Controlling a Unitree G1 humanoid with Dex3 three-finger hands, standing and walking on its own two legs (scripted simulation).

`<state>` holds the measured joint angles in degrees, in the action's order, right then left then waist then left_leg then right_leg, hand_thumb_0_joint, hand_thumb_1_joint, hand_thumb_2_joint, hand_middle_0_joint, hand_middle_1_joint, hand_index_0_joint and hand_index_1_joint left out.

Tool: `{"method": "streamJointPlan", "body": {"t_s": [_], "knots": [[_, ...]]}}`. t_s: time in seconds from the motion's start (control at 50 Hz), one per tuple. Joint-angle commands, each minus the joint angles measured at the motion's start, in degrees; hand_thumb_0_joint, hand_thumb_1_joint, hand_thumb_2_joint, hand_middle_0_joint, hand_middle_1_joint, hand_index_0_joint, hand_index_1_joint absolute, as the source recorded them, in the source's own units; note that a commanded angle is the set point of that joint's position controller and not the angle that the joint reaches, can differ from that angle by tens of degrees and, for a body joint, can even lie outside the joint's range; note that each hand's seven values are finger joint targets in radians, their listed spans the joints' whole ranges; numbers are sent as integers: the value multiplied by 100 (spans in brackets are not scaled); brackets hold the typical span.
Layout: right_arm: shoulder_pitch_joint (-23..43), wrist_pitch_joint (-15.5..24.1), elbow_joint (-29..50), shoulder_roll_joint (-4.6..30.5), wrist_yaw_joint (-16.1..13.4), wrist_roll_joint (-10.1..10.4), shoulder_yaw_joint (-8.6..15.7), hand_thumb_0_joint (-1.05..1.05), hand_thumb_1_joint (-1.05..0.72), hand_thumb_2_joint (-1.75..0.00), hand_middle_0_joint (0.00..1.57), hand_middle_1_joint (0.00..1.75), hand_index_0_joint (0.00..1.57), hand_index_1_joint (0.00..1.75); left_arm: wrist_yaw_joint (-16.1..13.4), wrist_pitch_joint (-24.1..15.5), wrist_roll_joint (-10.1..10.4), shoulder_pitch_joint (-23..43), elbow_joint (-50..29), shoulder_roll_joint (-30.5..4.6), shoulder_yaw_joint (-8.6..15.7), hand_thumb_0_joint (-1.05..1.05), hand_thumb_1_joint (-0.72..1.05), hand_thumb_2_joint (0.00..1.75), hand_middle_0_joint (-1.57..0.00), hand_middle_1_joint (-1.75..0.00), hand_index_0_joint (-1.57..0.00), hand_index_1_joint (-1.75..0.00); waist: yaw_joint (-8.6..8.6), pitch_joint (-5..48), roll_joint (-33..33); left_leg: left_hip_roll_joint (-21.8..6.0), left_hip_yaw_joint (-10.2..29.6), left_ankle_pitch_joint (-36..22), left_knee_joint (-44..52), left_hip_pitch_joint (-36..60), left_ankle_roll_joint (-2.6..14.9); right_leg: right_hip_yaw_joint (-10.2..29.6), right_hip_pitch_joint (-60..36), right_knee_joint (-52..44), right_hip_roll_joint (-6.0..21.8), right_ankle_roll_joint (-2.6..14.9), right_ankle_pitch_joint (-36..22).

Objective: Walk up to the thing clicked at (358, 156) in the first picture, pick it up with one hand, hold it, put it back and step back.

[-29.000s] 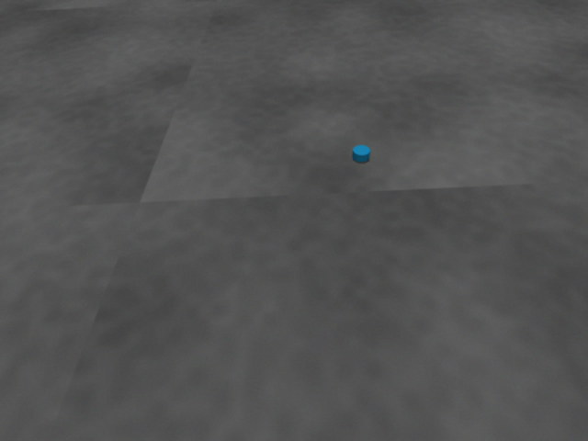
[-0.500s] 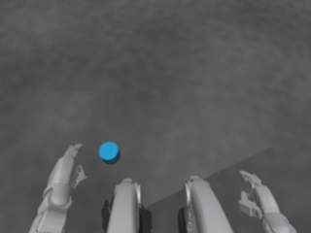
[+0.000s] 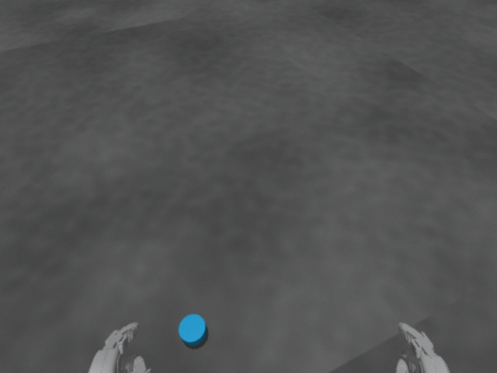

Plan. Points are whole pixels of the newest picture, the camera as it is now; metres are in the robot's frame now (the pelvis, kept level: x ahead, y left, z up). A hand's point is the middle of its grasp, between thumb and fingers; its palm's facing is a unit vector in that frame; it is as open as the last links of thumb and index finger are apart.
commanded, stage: home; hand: left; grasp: from above
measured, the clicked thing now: (193, 329) +0.44 +0.23 -0.68
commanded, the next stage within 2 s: none
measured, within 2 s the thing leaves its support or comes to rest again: neither
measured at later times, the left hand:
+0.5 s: hand out of the picture +0.16 +0.18 -0.03, palm faces +0.07 -0.98 -0.19, open 7.4 cm
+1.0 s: hand out of the picture +0.16 +0.18 -0.03, palm faces +0.06 -0.98 -0.20, open 7.4 cm
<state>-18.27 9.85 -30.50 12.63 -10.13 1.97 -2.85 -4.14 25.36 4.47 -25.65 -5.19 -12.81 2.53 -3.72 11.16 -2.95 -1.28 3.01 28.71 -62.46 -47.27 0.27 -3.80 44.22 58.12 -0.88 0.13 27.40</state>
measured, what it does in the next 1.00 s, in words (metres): stands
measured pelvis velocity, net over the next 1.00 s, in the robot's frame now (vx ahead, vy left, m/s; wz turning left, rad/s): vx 0.00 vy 0.00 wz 0.01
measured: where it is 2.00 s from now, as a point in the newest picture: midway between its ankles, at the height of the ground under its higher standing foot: outside the picture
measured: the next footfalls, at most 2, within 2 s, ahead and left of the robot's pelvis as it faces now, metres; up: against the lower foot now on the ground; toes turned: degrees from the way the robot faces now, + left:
none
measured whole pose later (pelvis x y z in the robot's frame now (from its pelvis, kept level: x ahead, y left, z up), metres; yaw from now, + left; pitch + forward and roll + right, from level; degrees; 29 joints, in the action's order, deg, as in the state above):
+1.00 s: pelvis +0.00 +0.00 +0.01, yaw +0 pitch +9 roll -3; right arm -17.1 14.6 -31.5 12.8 -10.6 0.3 -2.6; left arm -1.2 25.3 3.2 -28.2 -6.3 -13.2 1.5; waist -1.9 9.1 -2.3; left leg -0.8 2.6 27.2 -57.6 -39.6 0.6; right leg -3.4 36.7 53.5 -0.4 -0.3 26.0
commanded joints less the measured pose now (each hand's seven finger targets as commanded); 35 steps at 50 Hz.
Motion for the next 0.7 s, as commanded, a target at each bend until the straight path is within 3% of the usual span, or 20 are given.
{"method": "streamJointPlan", "body": {"t_s": [0.0,0.08,0.16,0.34,0.44,0.68], "knots": [[338,460,932,589,-153,-53,304,0,-90,-90,20,30,20,30,65,-176,-82,-243,-1160,-497,245,0,90,90,-20,-30,-20,-30,20,406,38,150,8,-1386,1215,1064,92,53,-854,-1213,-94,41,-1279],[388,558,984,619,-158,-90,338,0,-90,-90,20,30,20,30,176,-159,-98,-323,-1307,-511,233,0,90,90,-20,-30,-20,-30,83,192,48,138,18,-1189,1439,1168,89,-7,-894,-1356,-103,27,-1005],[438,667,958,669,-165,-111,343,0,-90,-90,20,30,20,30,261,-186,-123,-147,-1174,-517,195,0,90,90,-20,-30,-20,-30,25,-51,169,158,-22,-1062,1464,1178,109,4,-824,-1436,-65,4,-913],[484,802,900,691,-135,-158,358,0,-90,-90,20,30,20,30,293,-300,-172,-48,-1326,-598,280,0,90,90,-20,-30,-20,-30,102,231,-97,174,-30,-1115,1472,1357,74,46,-965,-1376,-42,16,-984],[508,805,854,688,-143,-167,358,0,-90,-90,20,30,20,30,265,-306,-195,-176,-1242,-591,269,0,90,90,-20,-30,-20,-30,130,342,-37,156,2,-1448,1424,1441,58,38,-1053,-1309,-59,27,-1249],[528,809,836,705,-144,-166,352,0,-90,-90,20,30,20,30,273,-306,-159,-170,-1143,-572,247,0,90,90,-20,-30,-20,-30,164,164,78,129,26,-1202,1510,1304,70,-6,-1033,-1328,-75,19,-1022]]}}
